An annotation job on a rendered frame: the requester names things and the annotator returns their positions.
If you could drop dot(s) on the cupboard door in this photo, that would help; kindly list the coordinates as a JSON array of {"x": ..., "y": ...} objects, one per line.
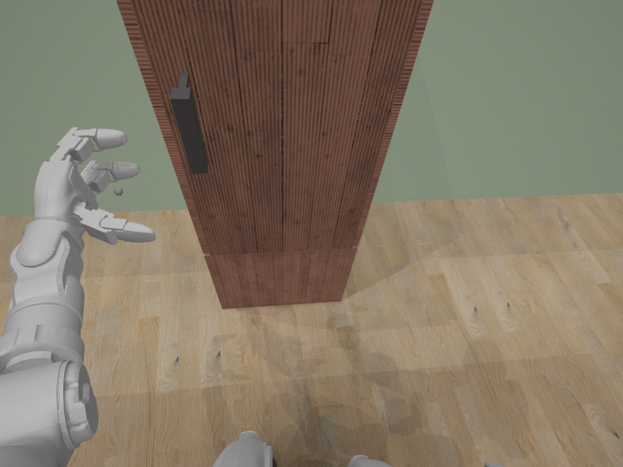
[{"x": 293, "y": 99}]

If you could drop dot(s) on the robot left hand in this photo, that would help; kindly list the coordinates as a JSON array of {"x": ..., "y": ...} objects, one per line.
[{"x": 59, "y": 187}]

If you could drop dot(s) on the robot left forearm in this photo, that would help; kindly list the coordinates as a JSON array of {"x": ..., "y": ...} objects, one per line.
[{"x": 45, "y": 316}]

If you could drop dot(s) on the left robot thigh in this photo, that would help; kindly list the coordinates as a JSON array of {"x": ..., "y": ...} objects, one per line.
[{"x": 245, "y": 453}]

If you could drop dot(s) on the handle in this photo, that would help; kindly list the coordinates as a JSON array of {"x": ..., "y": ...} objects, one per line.
[{"x": 185, "y": 113}]

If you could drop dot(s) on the left robot upper arm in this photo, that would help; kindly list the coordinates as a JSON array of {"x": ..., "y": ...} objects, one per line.
[{"x": 46, "y": 412}]

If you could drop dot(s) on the right robot shin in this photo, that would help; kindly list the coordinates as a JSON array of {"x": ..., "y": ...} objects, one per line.
[{"x": 358, "y": 457}]

